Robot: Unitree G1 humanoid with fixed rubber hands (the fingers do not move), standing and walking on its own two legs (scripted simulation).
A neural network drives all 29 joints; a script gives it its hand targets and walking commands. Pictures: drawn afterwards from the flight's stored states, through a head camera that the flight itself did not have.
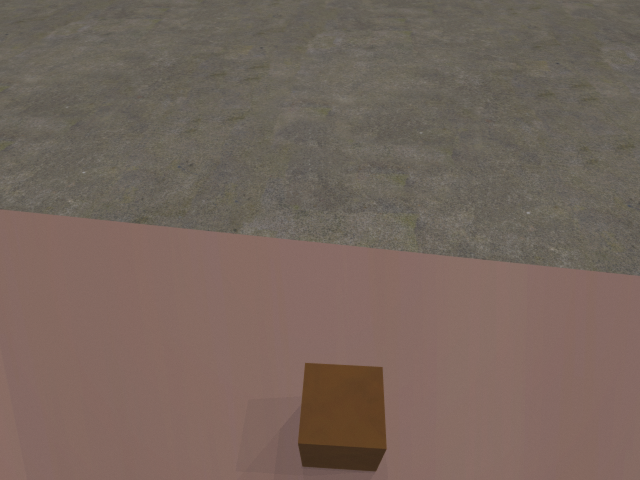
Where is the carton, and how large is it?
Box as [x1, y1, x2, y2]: [298, 363, 386, 470]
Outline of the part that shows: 305,363 298,445 302,466 375,470 386,448 382,367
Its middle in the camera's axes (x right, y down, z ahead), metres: +0.06 +0.49 +1.07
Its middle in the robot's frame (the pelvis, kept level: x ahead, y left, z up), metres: +0.39 -0.03 -0.65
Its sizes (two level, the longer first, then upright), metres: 0.210 0.200 0.250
